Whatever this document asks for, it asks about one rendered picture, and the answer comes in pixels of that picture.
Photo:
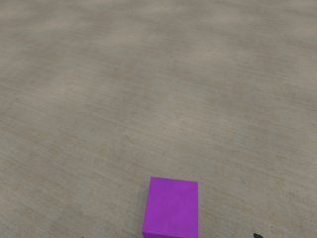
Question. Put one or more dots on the carton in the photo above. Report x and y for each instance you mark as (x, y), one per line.
(171, 209)

